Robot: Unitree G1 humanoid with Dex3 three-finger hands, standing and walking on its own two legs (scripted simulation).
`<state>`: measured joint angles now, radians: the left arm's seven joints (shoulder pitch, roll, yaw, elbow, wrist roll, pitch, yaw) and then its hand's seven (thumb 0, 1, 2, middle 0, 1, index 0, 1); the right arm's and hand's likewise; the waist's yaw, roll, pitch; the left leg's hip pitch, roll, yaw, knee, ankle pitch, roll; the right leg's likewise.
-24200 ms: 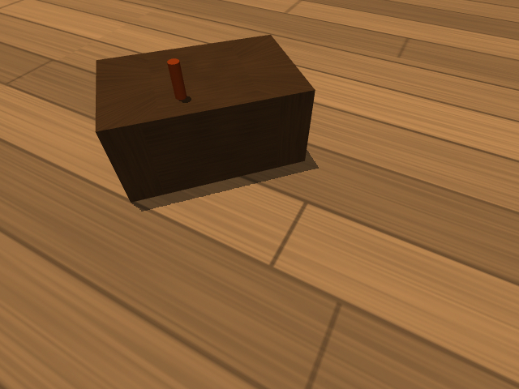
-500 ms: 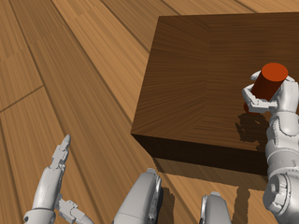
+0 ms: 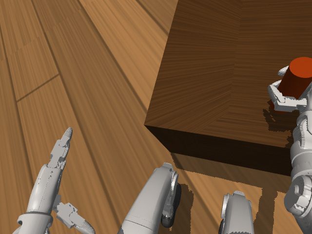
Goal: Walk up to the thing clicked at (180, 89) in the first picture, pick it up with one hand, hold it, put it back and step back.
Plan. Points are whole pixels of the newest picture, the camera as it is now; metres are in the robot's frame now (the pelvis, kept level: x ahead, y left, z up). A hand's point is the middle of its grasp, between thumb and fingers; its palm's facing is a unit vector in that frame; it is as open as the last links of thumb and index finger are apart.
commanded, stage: lower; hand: right
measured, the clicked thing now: (290, 89) +0.50 -0.17 -0.04
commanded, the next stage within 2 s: loosen in 0.32 s
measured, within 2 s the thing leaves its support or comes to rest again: rests again in 0.18 s
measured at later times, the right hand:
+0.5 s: hand (281, 93) +0.50 -0.16 -0.06, palm faces +0.03 +1.00 +0.03, open 7.0 cm
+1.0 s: hand (282, 92) +0.51 -0.16 -0.07, palm faces +0.04 +1.00 +0.02, open 12.5 cm
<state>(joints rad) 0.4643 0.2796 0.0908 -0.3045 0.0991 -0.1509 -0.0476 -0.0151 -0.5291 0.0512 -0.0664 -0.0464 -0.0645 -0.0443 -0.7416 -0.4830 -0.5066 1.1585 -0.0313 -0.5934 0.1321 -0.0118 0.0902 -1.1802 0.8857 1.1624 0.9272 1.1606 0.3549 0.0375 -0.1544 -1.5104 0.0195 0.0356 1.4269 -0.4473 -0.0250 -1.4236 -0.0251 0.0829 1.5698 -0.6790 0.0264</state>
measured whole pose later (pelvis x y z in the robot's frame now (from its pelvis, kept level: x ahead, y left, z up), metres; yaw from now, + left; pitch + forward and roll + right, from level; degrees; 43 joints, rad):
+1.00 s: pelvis -0.02 -0.01 -0.03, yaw +0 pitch +32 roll +4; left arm 0.50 0.31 0.13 -0.41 0.08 -0.15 -0.06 -0.01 -0.52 0.05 -0.07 -0.06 -0.08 -0.05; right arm -0.79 -0.53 -0.49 1.15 -0.05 -0.55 0.10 0.00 0.43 -0.36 0.73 0.56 0.75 0.56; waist 0.39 0.04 -0.16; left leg -1.62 0.03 0.03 1.52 -0.44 -0.04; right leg -1.54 -0.01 0.08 1.68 -0.69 0.02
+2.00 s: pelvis +0.03 +0.00 +0.10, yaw +0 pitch +21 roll +3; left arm 0.40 0.27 -0.04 0.00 0.02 0.06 0.01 -0.01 -0.13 0.34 -0.12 -0.15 -0.11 -0.15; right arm -0.85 -0.64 -0.38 1.26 -0.10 -0.12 -0.02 -0.01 0.47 -0.11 0.06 0.07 0.07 0.07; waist 0.19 0.02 -0.12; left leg -1.03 0.00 0.02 1.01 -0.34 -0.03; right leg -0.95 -0.04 0.05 1.14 -0.55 0.02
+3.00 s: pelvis +0.04 +0.01 +0.14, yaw -3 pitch +6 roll +1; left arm 0.26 0.20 -0.03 0.50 -0.02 -0.09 0.15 0.01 0.90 0.90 -0.21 -0.30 -0.21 -0.30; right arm 0.42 -0.20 0.01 0.06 0.01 0.21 -0.14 -0.01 0.53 -0.07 0.06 0.06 0.06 0.06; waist 0.02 -0.02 -0.08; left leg -0.61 0.02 0.04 0.85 -0.35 -0.02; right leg -0.52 -0.03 0.06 0.92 -0.51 0.03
